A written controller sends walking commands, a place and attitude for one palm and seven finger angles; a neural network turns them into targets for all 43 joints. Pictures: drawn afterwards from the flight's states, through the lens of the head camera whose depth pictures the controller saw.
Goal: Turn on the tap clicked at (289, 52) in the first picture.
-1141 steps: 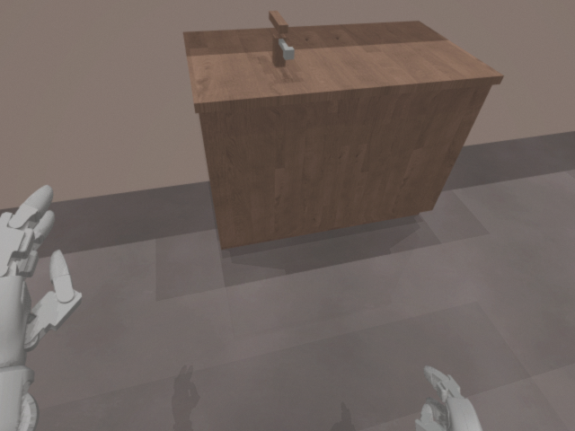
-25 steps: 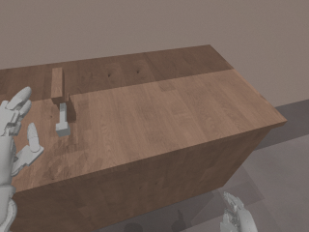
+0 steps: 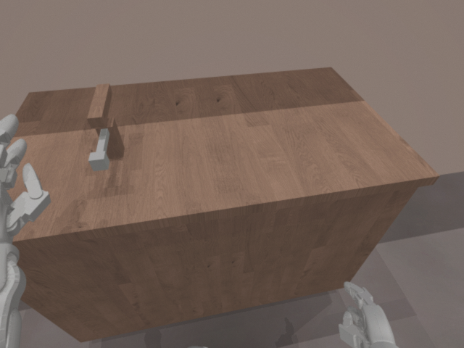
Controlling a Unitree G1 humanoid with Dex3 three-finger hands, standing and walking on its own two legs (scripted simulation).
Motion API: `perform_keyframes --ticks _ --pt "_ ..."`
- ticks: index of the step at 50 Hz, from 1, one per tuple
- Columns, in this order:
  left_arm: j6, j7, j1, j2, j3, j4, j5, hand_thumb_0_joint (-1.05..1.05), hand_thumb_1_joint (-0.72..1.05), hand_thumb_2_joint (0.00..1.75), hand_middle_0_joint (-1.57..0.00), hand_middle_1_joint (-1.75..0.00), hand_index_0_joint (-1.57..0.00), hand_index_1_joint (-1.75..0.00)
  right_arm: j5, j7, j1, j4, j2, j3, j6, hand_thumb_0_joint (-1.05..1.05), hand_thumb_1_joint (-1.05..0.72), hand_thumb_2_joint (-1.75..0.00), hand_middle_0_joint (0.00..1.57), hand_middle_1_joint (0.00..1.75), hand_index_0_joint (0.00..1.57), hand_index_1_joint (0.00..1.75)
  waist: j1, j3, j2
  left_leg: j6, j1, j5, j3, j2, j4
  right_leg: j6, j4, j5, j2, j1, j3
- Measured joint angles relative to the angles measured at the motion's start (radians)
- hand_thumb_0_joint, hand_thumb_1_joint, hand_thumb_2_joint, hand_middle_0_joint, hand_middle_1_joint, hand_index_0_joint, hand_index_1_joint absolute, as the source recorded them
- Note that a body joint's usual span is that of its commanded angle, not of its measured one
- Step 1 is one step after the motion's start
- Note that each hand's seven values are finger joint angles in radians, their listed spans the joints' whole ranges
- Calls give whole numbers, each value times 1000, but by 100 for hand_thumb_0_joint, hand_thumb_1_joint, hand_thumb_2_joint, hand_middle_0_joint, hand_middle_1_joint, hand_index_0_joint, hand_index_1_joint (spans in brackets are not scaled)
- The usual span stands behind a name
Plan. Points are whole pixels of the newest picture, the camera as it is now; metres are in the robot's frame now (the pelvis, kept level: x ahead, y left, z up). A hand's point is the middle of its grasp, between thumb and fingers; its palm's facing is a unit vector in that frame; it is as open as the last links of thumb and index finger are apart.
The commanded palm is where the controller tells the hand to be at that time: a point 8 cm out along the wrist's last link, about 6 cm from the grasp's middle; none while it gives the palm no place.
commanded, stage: turn the palm inward beside the body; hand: left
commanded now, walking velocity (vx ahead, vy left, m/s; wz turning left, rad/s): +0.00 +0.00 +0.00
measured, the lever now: (99, 161) +0.40 +0.33 +0.10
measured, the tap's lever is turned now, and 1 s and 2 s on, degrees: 0 0 0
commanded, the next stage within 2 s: reach beside the lever's end, fingers flat in 1.68 s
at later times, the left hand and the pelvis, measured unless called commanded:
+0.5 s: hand (88, 201) +0.26 +0.25 +0.16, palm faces +0.41 -0.88 -0.24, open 7.4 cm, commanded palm +0.20 +0.30 +0.18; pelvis +0.06 +0.00 +0.01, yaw +0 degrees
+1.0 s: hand (75, 230) +0.21 +0.25 +0.15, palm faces +0.47 -0.87 -0.14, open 7.4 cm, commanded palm +0.16 +0.29 +0.17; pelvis +0.03 +0.01 +0.01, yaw +1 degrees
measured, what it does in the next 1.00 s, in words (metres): stands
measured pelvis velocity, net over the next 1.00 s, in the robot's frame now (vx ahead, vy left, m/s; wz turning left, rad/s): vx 0.03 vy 0.01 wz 0.01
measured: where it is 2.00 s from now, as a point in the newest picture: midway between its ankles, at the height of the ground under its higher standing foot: outside the picture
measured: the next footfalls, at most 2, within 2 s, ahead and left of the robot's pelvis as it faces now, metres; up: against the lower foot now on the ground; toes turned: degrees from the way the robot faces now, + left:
none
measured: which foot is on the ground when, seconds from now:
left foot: down 0.00-1.00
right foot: down 0.00-1.00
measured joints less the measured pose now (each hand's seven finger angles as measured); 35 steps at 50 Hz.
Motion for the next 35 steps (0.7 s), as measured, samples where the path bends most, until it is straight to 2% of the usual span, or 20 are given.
perform_keyframes --ticks 3,5,9,13,18,21,25,29,31,35 --pt "97 -35 -5 10 -39 21 -13 1 89 90 -20 -30 -20 -30 12 -22 -8 1 -2 -3 5 1 -90 -90 20 30 21 30 -5 -8 31 -10 -3 -21 1 10 9 2 0 -6 3 1 -7" --pt "127 -49 15 12 -62 12 -23 1 90 90 -20 -30 -20 -30 17 -29 -12 1 3 -8 2 1 -90 -90 20 30 21 30 -15 -14 41 -17 -5 -41 11 17 8 6 1 -11 1 -2 -5" --pt "94 -42 89 -3 -59 -54 -56 1 89 90 -21 -30 -21 -30 17 -25 1 0 22 -24 -11 1 -90 -90 20 30 21 30 -28 -33 35 -26 -9 -34 30 27 -5 3 6 -24 2 -15 2" --pt "43 -14 164 -23 -21 -120 -80 1 89 90 -21 -30 -21 -30 23 -18 36 9 26 -34 -24 1 -90 -90 20 30 20 30 -23 -56 20 -30 -3 -34 36 32 -6 -11 9 -45 8 -11 8" --pt "76 -15 234 -50 3 -134 -90 1 89 90 -21 -30 -21 -30 30 -24 70 8 2 -34 -41 1 -90 -90 20 30 20 30 -16 -69 19 -19 14 -55 42 22 -22 -9 -5 -61 -1 6 15" --pt "83 -29 264 -73 -19 -144 -90 1 89 90 -21 -30 -21 -30 30 -31 81 0 -9 -37 -70 1 -90 -90 20 30 20 30 -11 -68 16 -8 23 -53 45 14 -41 -2 -19 -61 -10 12 19" --pt "28 -37 302 -99 -69 -189 -86 1 90 90 -21 -30 -21 -30 24 -27 87 -13 -5 -42 -116 1 -90 -90 20 30 20 30 -11 -70 5 2 25 -48 49 5 -57 5 -31 -58 -18 13 23" --pt "-13 -19 325 -105 -97 -229 -83 1 89 90 -21 -30 -21 -30 20 -15 83 -25 8 -40 -137 1 -90 -90 20 30 20 30 -14 -77 1 7 24 -47 52 2 -58 9 -35 -56 -21 14 26" --pt "-4 -5 330 -108 -97 -237 -85 1 89 90 -21 -30 -21 -30 24 -13 77 -28 15 -35 -135 1 -90 -90 20 30 20 30 -14 -80 3 9 27 -46 53 2 -58 12 -39 -53 -22 18 27" --pt "50 22 329 -122 -100 -236 -94 1 89 90 -21 -30 -21 -30 30 -16 71 -36 22 -21 -125 1 -90 -90 20 30 20 30 -9 -83 13 14 36 -36 51 -2 -64 17 -49 -42 -25 30 25"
